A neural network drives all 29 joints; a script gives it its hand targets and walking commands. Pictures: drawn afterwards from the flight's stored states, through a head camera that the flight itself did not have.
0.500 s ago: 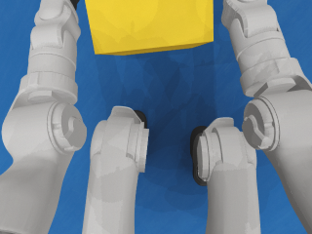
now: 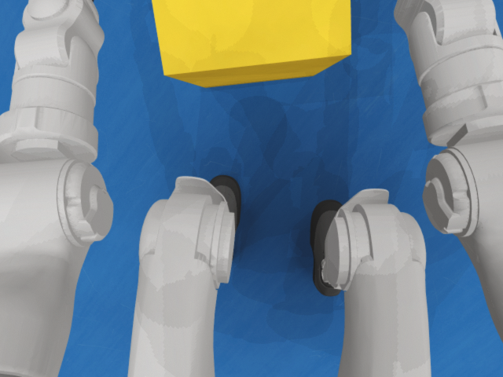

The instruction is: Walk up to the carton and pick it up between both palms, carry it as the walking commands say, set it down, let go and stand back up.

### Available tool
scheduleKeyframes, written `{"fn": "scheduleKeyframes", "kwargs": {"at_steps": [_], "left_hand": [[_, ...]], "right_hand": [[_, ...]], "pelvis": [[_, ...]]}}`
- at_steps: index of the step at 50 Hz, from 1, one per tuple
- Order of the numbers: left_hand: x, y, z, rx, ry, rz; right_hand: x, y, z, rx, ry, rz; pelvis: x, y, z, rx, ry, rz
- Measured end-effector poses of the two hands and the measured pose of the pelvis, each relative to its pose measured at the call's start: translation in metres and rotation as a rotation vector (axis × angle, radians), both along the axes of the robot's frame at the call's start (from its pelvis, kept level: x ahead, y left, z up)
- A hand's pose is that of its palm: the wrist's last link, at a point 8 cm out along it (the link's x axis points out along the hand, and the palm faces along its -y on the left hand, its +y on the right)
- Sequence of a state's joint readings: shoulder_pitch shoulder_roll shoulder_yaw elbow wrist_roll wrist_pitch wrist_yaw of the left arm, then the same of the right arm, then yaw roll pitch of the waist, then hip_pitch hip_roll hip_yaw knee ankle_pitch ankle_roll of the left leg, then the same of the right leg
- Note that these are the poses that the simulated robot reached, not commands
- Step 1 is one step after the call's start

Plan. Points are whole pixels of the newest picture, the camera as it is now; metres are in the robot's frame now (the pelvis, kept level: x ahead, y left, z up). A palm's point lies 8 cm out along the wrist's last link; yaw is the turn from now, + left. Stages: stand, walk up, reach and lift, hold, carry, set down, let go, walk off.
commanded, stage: set down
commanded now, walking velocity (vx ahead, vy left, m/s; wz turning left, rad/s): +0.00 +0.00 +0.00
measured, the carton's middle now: out of the picture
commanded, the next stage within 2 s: let go in 1.20 s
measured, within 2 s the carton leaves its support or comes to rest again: neither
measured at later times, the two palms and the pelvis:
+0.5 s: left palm out of the picture +0.53 +0.28 +0.00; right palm out of the picture +0.59 -0.09 +0.00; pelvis +0.01 +0.00 +0.11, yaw +0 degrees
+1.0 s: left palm out of the picture +0.52 +0.29 +0.16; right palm out of the picture +0.59 -0.09 +0.16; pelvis +0.04 +0.01 +0.25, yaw +1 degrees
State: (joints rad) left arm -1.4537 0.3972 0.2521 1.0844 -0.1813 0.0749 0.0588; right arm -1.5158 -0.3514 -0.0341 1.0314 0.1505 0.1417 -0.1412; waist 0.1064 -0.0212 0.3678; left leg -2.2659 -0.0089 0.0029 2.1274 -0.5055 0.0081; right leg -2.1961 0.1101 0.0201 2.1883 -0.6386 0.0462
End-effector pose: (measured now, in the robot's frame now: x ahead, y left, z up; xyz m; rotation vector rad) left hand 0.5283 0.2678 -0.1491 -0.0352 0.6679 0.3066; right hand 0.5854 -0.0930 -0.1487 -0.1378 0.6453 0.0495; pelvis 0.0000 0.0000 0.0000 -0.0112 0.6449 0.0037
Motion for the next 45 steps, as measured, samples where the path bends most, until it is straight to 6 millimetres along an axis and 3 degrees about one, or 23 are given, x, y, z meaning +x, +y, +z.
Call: {"fn": "scheduleKeyframes", "kwargs": {"at_steps": [12, 30, 45], "left_hand": [[-0.002, 0.011, 0.071, 0.012, -0.032, 0.013], [0.0, 0.014, 0.181, 0.011, -0.04, -0.002], [-0.006, 0.022, 0.275, 0.006, -0.045, -0.013]], "right_hand": [[0.006, 0.009, 0.075, -0.002, -0.018, -0.012], [0.007, -0.002, 0.181, -0.004, -0.027, -0.031], [0.004, -0.002, 0.274, 0.005, -0.027, -0.018]], "pelvis": [[0.005, 0.0, 0.042, -0.016, 0.069, 0.018], [0.018, 0.002, 0.133, -0.017, 0.165, 0.019], [0.034, 0.006, 0.222, -0.02, 0.159, 0.026]]}}
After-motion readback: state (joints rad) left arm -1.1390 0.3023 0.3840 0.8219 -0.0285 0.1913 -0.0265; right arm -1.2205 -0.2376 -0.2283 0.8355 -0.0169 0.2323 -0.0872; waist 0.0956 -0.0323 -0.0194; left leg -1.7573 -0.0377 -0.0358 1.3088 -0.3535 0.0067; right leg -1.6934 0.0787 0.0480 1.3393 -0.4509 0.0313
